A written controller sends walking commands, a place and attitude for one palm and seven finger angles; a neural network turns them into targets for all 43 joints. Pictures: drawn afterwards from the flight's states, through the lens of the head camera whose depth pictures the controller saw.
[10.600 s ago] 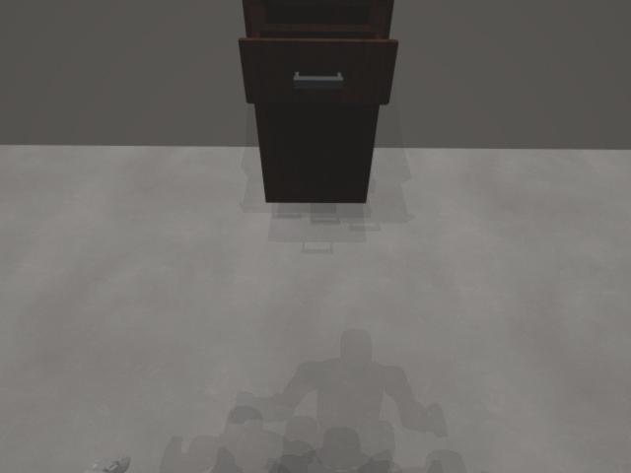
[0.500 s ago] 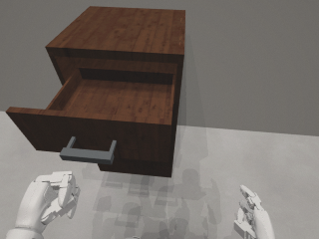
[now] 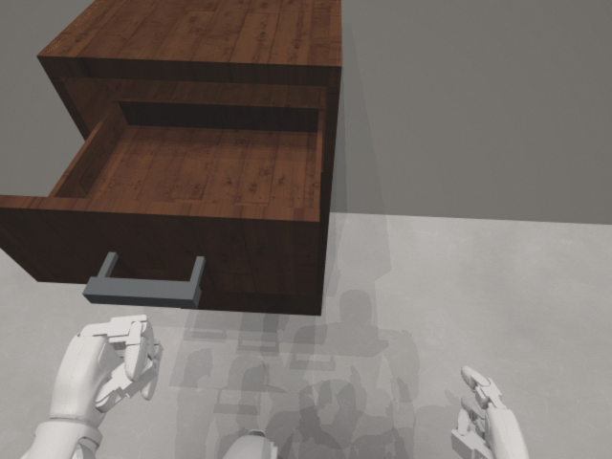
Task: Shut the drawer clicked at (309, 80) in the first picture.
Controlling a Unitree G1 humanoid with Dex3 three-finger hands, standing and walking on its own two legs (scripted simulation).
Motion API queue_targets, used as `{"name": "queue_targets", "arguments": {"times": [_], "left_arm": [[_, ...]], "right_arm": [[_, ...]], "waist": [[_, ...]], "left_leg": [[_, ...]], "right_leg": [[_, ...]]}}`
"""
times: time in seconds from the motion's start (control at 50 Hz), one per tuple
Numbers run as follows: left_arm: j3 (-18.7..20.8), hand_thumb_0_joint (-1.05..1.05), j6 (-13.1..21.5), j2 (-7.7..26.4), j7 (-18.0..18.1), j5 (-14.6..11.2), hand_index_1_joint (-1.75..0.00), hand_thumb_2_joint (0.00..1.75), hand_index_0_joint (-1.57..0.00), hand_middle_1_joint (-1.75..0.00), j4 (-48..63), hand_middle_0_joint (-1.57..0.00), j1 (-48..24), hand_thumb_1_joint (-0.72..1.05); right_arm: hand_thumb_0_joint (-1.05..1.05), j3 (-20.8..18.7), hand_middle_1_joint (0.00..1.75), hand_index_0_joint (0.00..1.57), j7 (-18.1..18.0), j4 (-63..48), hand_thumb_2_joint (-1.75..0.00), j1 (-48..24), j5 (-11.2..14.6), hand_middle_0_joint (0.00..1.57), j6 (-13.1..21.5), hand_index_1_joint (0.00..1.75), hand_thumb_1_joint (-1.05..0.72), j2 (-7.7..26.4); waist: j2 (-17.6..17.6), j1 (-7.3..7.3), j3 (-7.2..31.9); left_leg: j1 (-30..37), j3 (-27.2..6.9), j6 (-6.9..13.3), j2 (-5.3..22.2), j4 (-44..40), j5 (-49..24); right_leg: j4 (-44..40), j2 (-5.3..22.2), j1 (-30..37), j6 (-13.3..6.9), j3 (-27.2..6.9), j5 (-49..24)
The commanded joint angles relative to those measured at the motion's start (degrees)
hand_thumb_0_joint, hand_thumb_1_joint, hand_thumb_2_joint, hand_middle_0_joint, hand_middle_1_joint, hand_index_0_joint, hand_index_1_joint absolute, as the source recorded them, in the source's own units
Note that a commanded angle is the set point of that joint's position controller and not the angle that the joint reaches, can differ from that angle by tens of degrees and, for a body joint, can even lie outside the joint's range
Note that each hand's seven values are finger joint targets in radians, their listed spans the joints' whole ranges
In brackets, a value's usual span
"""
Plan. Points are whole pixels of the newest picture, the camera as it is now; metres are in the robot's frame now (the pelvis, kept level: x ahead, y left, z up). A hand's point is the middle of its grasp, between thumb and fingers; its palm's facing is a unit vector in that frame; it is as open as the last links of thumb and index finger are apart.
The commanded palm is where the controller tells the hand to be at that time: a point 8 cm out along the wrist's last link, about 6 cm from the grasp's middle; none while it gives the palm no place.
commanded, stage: bring the fist close to the handle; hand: left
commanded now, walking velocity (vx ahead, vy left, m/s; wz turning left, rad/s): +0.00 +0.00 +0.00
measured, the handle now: (149, 277) +0.33 +0.23 +0.05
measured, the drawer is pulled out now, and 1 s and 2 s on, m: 0.29 0.28 0.17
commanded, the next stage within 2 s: push the drawer shut in 0.54 s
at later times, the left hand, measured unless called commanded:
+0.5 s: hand (153, 354) +0.23 +0.20 +0.05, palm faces +0.03 -1.00 -0.08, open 3.3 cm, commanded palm +0.20 +0.25 +0.05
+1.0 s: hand (160, 337) +0.25 +0.19 +0.05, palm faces -0.01 -1.00 -0.07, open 3.1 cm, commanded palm +0.25 +0.25 +0.05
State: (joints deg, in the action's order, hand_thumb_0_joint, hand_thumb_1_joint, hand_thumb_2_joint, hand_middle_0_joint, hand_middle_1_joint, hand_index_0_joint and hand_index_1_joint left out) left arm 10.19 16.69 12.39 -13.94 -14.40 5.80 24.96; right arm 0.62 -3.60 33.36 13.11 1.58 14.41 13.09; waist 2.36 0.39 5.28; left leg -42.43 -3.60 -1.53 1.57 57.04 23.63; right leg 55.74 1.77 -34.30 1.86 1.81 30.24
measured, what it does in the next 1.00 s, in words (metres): stands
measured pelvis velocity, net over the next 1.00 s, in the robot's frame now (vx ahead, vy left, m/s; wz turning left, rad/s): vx -0.01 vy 0.00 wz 0.00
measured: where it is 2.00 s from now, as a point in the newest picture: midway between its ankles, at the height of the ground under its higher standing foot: outside the picture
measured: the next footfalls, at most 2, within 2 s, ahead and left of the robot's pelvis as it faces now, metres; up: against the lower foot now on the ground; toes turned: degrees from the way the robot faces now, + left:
none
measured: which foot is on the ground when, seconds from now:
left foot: down 0.00-1.00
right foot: down 0.00-1.00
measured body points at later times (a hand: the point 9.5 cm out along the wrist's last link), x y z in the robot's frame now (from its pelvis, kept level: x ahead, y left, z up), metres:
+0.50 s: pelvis +0.00 -0.01 -0.01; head +0.05 -0.02 +0.44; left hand +0.22 +0.25 +0.05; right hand +0.16 -0.26 -0.09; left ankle +0.05 +0.13 -0.68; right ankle -0.02 -0.14 -0.68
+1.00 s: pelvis -0.01 +0.00 -0.01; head +0.05 -0.01 +0.43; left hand +0.25 +0.25 +0.05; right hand +0.16 -0.24 -0.10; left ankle +0.05 +0.13 -0.68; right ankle -0.02 -0.14 -0.68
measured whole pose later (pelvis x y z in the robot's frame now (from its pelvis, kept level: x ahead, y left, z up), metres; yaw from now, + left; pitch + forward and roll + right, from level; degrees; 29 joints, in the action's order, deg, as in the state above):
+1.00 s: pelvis -0.01 +0.00 -0.01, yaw +0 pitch +12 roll -2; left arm 12.4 17.3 14.9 -15.7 -15.6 -3.9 13.1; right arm 1.8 -4.1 32.0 13.6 1.9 10.2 14.0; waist 2.9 0.8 6.6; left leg -49.0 -4.4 -2.0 2.0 61.5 24.7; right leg 60.4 1.1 -40.8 1.5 2.2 31.5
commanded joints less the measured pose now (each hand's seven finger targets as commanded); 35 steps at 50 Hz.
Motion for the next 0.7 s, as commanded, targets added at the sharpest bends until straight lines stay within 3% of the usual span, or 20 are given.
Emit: {"name": "queue_targets", "arguments": {"times": [0.0, 0.16, 0.18, 0.24, 0.28, 0.38, 0.5, 0.54, 0.62, 0.66, 0.68], "left_arm": [[3.66, 0.00, 5.30, 7.20, 0.10, -0.45, -1.60, 0.90, -1.40, -1.60, 8.75, -1.40, -8.47, 0.90], [5.02, 0.00, 6.08, 8.46, 0.04, -0.97, -1.60, 0.90, -1.40, -1.60, 8.97, -1.40, -8.82, 0.90], [5.87, 0.00, 5.61, 9.24, 0.26, -0.94, -1.60, 0.90, -1.40, -1.60, 8.71, -1.40, -8.13, 0.90], [7.08, 0.00, 4.38, 9.65, 0.06, -1.82, -1.60, 0.90, -1.40, -1.60, 8.52, -1.40, -6.24, 0.90], [8.50, 0.00, 3.56, 10.70, 0.04, -1.98, -1.60, 0.90, -1.40, -1.60, 5.83, -1.40, -7.05, 0.90], [8.69, 0.00, 4.09, 10.51, -1.47, -3.17, -1.60, 0.90, -1.40, -1.60, 3.14, -1.40, -9.10, 0.90], [7.83, 0.00, 6.64, 10.43, -3.22, -4.02, -1.60, 0.90, -1.40, -1.60, 7.07, -1.40, -8.20, 0.90], [8.13, 0.00, 6.37, 10.48, -3.21, -4.15, -1.60, 0.90, -1.40, -1.60, 5.95, -1.40, -7.55, 0.90], [7.27, 0.00, 5.66, 9.76, -2.52, -3.43, -1.60, 0.90, -1.40, -1.60, 5.27, -1.40, -7.94, 0.90], [6.92, 0.00, 5.44, 10.31, -2.09, -3.08, -1.60, 0.90, -1.40, -1.60, 5.31, -1.40, -12.61, 0.90], [8.15, 0.00, 5.50, 11.83, -1.56, -2.75, -1.60, 0.90, -1.40, -1.60, 4.89, -1.40, -14.06, 0.90]], "right_arm": [[0.00, -2.91, 0.30, 0.20, -1.11, -8.86, -0.90, -3.74, -0.37, 0.20, 2.52, 0.30, -0.90, 7.27], [0.00, -3.13, 0.30, 0.20, -0.76, -10.15, -0.90, -3.62, -0.21, 0.20, 1.20, 0.30, -0.90, 6.98], [0.00, -3.19, 0.30, 0.20, -0.80, -10.10, -0.90, -3.55, -0.27, 0.20, 0.72, 0.30, -0.90, 7.06], [0.00, -3.32, 0.30, 0.20, -0.91, -10.69, -0.90, -3.68, 0.13, 0.20, -0.28, 0.30, -0.90, 6.85], [0.00, -3.28, 0.30, 0.20, -1.17, -10.12, -0.90, -4.13, 0.17, 0.20, -1.04, 0.30, -0.90, 6.91], [0.00, -3.08, 0.30, 0.20, -1.41, -10.02, -0.90, -3.94, 0.28, 0.20, -1.37, 0.30, -0.90, 7.39], [0.00, -3.23, 0.30, 0.20, -1.26, -10.33, -0.90, -3.05, 0.21, 0.20, -0.22, 0.30, -0.90, 7.42], [0.00, -3.35, 0.30, 0.20, -1.22, -10.38, -0.90, -3.16, 0.30, 0.20, -0.28, 0.30, -0.90, 7.44], [0.00, -3.31, 0.30, 0.20, -1.17, -10.63, -0.90, -3.48, 0.43, 0.20, -0.65, 0.30, -0.90, 7.45], [0.00, -2.97, 0.30, 0.20, -1.30, -10.38, -0.90, -3.28, 0.38, 0.20, -0.62, 0.30, -0.90, 7.74], [0.00, -2.97, 0.30, 0.20, -1.43, -9.95, -0.90, -3.18, 0.26, 0.20, -0.77, 0.30, -0.90, 7.98]], "waist": [[-0.43, 1.28, 7.91], [2.27, 0.01, 15.38], [1.13, 0.00, 15.58], [0.15, 0.00, 14.96], [-1.27, 0.36, 12.17], [-1.81, 1.20, 9.07], [0.95, 0.88, 14.15], [-0.84, 1.02, 12.89], [0.29, 1.12, 10.42], [1.66, 1.81, 9.85], [0.29, 1.96, 9.62]], "left_leg": [[9.03, 1.52, 2.37, -1.38, -6.63, -6.82], [9.46, 2.37, 2.32, -1.29, -4.22, -10.77], [9.06, 2.32, 2.58, -1.28, -4.18, -10.83], [8.58, 2.98, 2.59, -1.39, -4.48, -11.05], [6.68, 2.94, 2.62, -1.37, -4.28, -9.89], [5.02, 2.89, 2.59, -1.47, -3.93, -7.37], [8.19, 2.74, 2.73, -1.51, -3.39, -10.58], [7.12, 2.75, 2.68, -1.51, -3.39, -9.90], [6.42, 2.65, 2.65, -1.55, -4.07, -7.40], [6.45, 2.41, 2.59, -1.45, -4.09, -6.15], [5.90, 2.15, 2.74, -1.28, -3.83, -5.83]], "right_leg": [[-7.05, -2.92, -5.67, -2.20, 2.82, -10.44], [-4.56, -2.62, -3.95, -2.45, 2.16, -14.63], [-4.95, -2.80, -3.28, -2.35, 2.03, -14.90], [-5.93, -2.78, -2.14, -2.08, 1.67, -15.95], [-6.57, -2.87, -2.58, -1.91, 1.41, -14.97], [-7.59, -2.78, -4.38, -1.76, 0.71, -11.61], [-6.05, -2.80, -3.25, -2.03, 0.94, -15.42], [-6.29, -2.83, -3.60, -1.81, 0.96, -14.79], [-6.53, -2.85, -5.47, -1.89, 1.30, -11.55], [-6.48, -2.85, -6.70, -1.96, 1.39, -9.93], [-6.40, -3.09, -6.92, -2.01, 1.34, -9.29]]}}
